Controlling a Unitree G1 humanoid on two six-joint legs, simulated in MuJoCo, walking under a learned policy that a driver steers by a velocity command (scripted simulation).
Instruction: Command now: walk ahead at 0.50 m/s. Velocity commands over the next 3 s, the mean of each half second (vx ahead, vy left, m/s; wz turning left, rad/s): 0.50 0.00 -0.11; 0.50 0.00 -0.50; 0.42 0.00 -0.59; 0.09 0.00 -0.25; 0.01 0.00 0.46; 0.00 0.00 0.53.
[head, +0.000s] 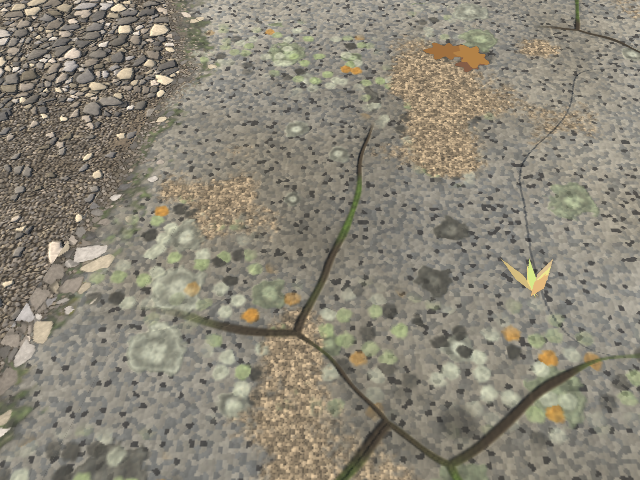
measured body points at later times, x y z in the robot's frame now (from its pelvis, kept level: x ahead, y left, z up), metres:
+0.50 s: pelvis +0.28 +0.05 +0.00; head +0.31 +0.06 +0.45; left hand +0.30 +0.33 -0.14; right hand +0.45 -0.21 -0.08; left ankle +0.37 +0.15 -0.73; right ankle +0.12 -0.09 -0.66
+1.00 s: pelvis +0.53 -0.03 -0.01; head +0.57 -0.05 +0.43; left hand +0.80 +0.15 -0.10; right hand +0.47 -0.32 -0.15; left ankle +0.40 +0.16 -0.67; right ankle +0.60 -0.13 -0.73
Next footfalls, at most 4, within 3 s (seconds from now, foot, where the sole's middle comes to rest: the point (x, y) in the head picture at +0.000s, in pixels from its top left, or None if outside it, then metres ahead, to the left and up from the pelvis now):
0.42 left None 0.41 0.15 -0.77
0.94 right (404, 396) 0.63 -0.15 -0.77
1.42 left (374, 266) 0.98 -0.11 -0.77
1.84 right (461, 330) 0.79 -0.30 -0.77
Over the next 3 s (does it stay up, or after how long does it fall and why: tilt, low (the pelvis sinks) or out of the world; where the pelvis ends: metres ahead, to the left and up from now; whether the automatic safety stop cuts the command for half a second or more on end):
stays up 0.89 -0.20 0.01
